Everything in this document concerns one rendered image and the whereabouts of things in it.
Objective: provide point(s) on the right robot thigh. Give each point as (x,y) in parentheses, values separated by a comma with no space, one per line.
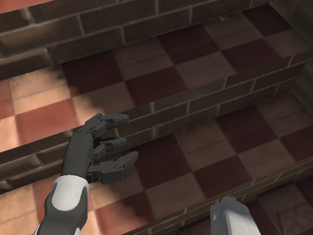
(231,218)

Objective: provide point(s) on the left robot forearm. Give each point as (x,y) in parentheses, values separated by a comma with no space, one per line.
(66,207)

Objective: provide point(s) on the right robot shin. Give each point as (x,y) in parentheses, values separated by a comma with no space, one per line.
(228,198)

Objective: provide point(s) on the left robot hand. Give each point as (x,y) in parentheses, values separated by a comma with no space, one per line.
(82,150)

